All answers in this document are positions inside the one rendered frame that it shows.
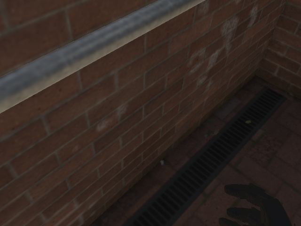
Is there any right robot hand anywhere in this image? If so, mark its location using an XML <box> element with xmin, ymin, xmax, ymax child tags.
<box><xmin>218</xmin><ymin>183</ymin><xmax>295</xmax><ymax>226</ymax></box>

